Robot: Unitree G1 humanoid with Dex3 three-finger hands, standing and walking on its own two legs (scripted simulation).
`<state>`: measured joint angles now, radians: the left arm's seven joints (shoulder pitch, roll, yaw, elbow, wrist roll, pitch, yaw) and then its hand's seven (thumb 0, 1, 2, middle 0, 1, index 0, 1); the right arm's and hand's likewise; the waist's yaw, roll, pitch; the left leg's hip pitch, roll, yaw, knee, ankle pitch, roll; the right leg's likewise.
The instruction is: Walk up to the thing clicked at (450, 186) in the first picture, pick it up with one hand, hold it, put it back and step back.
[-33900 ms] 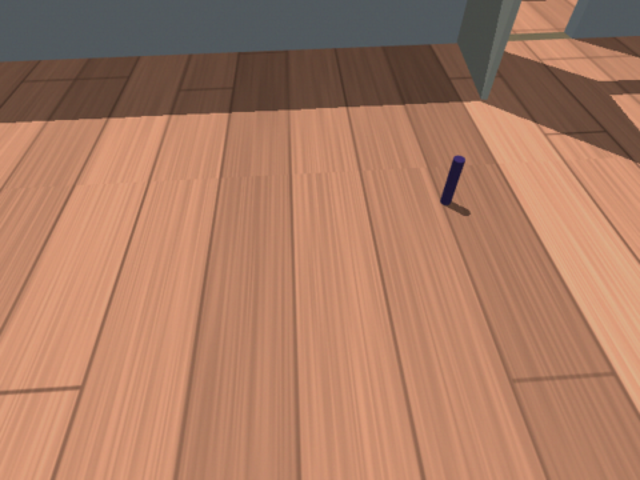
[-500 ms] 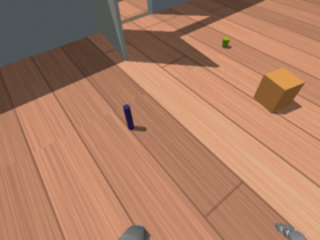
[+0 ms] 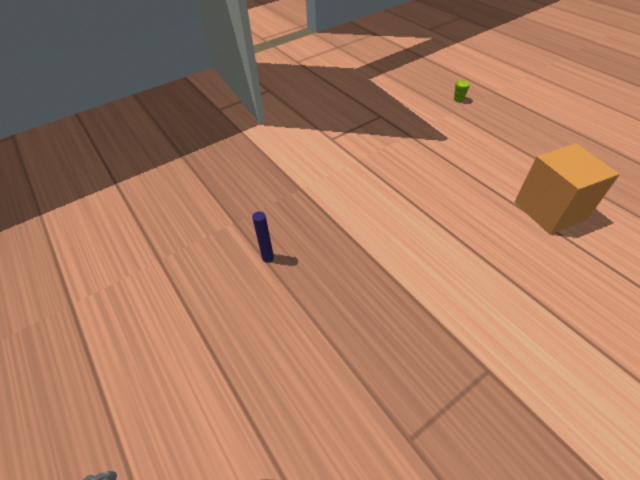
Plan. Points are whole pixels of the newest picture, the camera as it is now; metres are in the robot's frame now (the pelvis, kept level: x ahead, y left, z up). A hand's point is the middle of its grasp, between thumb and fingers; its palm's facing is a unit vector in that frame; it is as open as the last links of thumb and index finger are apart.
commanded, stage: step back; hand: left
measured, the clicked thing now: (263, 238) +1.02 +0.25 -0.64
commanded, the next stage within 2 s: stand in 0.48 s
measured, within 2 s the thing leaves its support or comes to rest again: neither
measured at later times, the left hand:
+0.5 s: hand out of the picture +0.10 +0.30 -0.15, palm faces +0.02 -0.93 -0.36, open 7.4 cm
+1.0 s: hand out of the picture +0.11 +0.28 -0.13, palm faces -0.03 -0.94 -0.34, open 7.4 cm
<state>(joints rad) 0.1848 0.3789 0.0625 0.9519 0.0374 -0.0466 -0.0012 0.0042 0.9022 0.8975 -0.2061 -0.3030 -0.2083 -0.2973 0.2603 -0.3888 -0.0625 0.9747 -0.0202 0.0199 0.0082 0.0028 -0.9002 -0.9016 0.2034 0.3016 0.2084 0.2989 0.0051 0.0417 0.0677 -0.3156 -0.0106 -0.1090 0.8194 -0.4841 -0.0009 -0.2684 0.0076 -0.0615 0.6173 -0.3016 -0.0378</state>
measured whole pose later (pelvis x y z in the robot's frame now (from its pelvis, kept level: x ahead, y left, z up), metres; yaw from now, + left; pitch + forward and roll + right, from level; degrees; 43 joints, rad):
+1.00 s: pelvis +0.04 +0.03 +0.02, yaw +0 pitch -2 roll +0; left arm 0.10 0.35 -0.01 1.13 0.01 -0.02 -0.01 0.00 0.90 0.90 -0.21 -0.30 -0.21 -0.30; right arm 0.08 -0.35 -0.02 1.15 -0.01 -0.01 0.02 0.00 -0.90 -0.90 0.20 0.30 0.21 0.30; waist 0.00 0.00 0.06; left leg -0.16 0.03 0.03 0.33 -0.13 -0.02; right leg -0.08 -0.02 -0.01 0.34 -0.21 0.02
